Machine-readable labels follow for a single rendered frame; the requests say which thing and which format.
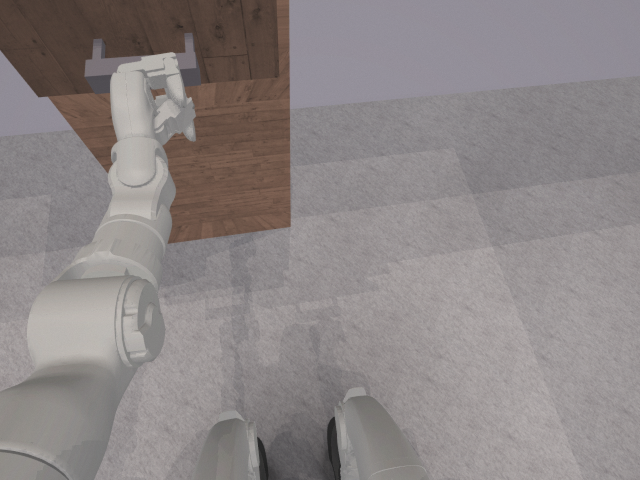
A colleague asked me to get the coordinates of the handle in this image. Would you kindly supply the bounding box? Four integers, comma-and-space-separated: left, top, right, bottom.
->
84, 33, 201, 94

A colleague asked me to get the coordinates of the robot left upper arm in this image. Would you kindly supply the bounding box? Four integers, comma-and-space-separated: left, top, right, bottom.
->
0, 275, 166, 480

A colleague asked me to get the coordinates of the drawer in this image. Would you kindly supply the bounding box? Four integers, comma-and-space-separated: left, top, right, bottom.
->
0, 0, 279, 97

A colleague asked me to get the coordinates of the robot left hand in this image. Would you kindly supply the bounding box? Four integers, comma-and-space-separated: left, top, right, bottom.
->
110, 52, 196, 147

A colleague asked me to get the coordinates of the right robot thigh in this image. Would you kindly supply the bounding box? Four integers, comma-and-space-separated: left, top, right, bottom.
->
334, 395, 430, 480

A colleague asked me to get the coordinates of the left robot forearm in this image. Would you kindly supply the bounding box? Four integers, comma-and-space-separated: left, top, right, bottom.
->
27, 137, 176, 364

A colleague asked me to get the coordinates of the cabinet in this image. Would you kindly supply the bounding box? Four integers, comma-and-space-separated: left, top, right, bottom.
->
48, 0, 291, 244

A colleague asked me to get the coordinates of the right robot shin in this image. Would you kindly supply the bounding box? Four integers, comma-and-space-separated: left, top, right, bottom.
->
337, 387, 366, 480

